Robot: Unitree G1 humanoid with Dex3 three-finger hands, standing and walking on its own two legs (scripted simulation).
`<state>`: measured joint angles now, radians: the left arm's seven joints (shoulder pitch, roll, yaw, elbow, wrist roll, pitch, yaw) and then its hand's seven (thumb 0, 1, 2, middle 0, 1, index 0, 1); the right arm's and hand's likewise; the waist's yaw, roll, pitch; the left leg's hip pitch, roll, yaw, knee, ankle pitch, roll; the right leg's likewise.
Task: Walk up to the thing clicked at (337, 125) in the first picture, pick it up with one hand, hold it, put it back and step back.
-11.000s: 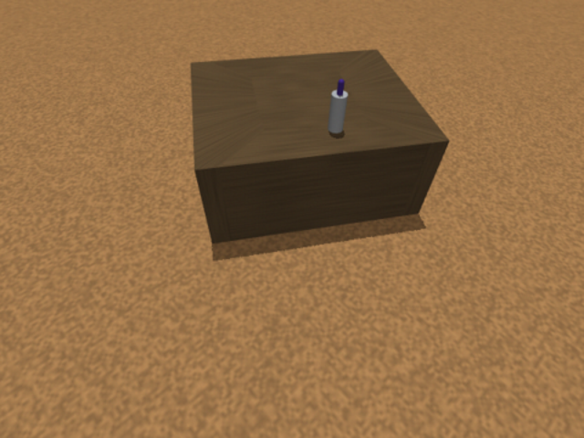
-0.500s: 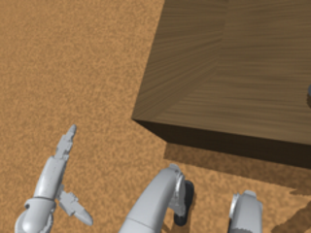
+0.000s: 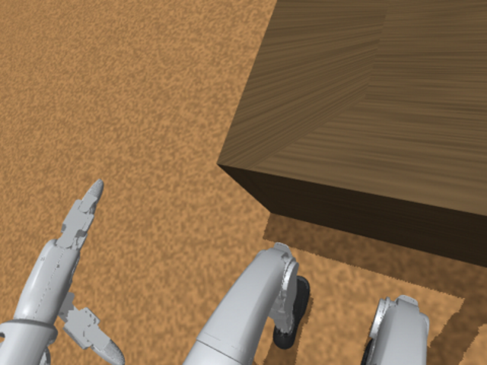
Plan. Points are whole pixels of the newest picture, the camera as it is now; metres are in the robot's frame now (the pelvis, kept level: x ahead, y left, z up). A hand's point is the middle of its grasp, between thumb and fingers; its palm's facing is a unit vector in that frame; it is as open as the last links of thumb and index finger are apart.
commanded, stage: close in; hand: right
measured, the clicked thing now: out of the picture +0.57 -0.27 -0.03
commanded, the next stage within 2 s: rest palm in 0.08 s
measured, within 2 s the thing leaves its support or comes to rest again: leaves its support in 1.66 s
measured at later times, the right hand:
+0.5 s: hand out of the picture +0.56 -0.25 -0.06, palm faces +0.26 +0.97 +0.01, open 17.2 cm
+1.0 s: hand out of the picture +0.55 -0.25 -0.05, palm faces +0.27 +0.96 +0.01, open 11.2 cm
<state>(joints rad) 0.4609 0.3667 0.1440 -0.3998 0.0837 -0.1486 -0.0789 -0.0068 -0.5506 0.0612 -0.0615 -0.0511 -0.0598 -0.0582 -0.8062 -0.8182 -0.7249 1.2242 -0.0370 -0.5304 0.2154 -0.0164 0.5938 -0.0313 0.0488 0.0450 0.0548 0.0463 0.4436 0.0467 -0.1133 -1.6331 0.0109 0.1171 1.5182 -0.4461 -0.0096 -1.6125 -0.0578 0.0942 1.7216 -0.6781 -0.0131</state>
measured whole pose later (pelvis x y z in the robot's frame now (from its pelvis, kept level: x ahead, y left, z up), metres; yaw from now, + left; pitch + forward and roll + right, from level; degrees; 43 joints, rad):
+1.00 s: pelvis +0.01 +0.01 -0.01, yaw -1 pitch +33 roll +6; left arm 0.50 0.38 0.16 -0.52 0.06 -0.14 -0.09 -0.01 -0.57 0.08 -0.06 -0.04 -0.05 -0.06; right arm -0.87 -0.77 -0.67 1.20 -0.07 -0.51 0.12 -0.01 0.34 -0.40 0.81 0.62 0.84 0.63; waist 0.45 0.06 -0.12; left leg -1.67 0.02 0.10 1.56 -0.47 0.00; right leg -1.63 -0.05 0.08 1.73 -0.69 0.00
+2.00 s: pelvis +0.01 +0.01 +0.02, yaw -2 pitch +31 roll +6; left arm 0.47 0.35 0.11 -0.40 0.07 -0.11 -0.06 -0.01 -0.58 0.09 -0.07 -0.05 -0.05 -0.07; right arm -0.91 -0.74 -0.62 1.23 -0.07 -0.48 0.07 -0.01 0.21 -1.05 0.76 1.07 0.85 1.10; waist 0.41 0.04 -0.12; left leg -1.56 0.01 0.09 1.47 -0.45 0.00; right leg -1.52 -0.05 0.07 1.63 -0.66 0.00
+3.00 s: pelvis +0.04 +0.01 +0.09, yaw -3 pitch +25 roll +4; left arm 0.45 0.28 0.09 -0.17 0.07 -0.07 -0.04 -0.01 -0.56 0.08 -0.05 -0.04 -0.05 -0.06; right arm -0.70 -0.51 -0.54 1.09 0.01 -0.47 0.04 -0.01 0.21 -1.06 0.75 1.09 0.83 1.13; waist 0.28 0.02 -0.17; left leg -1.24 0.01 0.07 1.23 -0.43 0.00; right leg -1.19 -0.05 0.04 1.36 -0.62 0.00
